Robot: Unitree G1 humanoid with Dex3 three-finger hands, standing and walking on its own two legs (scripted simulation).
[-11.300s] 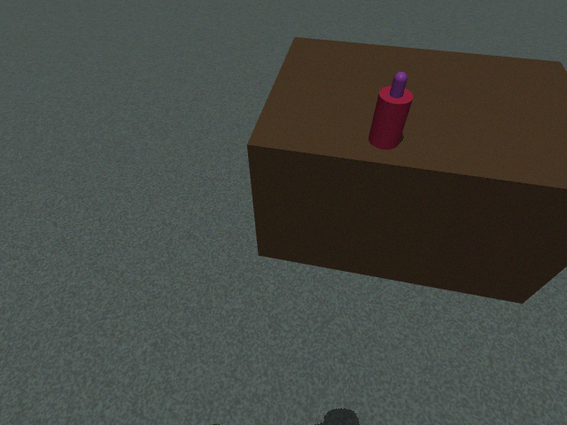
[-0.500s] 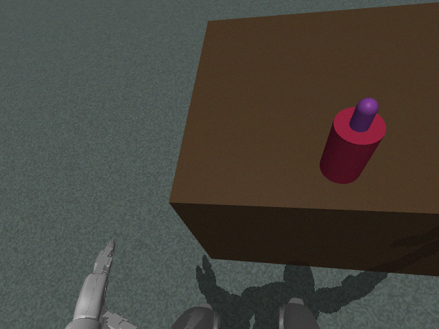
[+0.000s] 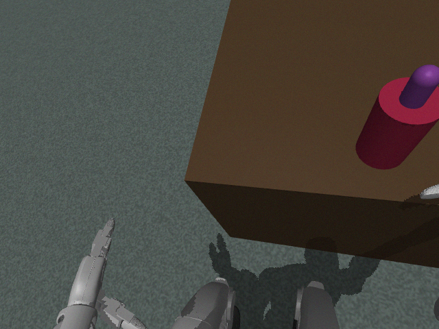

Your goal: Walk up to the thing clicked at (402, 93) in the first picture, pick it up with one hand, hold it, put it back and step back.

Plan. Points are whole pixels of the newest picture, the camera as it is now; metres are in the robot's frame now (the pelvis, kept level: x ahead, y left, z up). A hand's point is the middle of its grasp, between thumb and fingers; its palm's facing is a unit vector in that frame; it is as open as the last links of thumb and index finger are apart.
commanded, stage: close in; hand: right
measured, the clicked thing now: (400, 117) +0.48 -0.22 +0.03
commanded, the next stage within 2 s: rest palm in 0.46 s
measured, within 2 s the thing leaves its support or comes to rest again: leaves its support in 1.74 s
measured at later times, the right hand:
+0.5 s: hand (408, 149) +0.44 -0.24 -0.01, palm faces +0.25 +0.97 +0.03, open 17.7 cm
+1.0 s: hand (394, 134) +0.47 -0.22 +0.00, palm faces +0.26 +0.97 +0.01, open 15.8 cm
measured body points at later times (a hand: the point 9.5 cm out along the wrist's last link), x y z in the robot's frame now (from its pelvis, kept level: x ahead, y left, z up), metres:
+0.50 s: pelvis +0.00 +0.00 -0.01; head +0.12 -0.05 +0.42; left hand +0.16 +0.27 +0.00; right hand +0.43 -0.29 +0.00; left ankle +0.00 +0.14 -0.64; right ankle +0.05 -0.12 -0.64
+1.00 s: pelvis -0.01 +0.00 -0.02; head +0.12 -0.05 +0.41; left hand +0.15 +0.27 +0.00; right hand +0.45 -0.27 +0.00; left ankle +0.00 +0.14 -0.64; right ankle +0.05 -0.12 -0.64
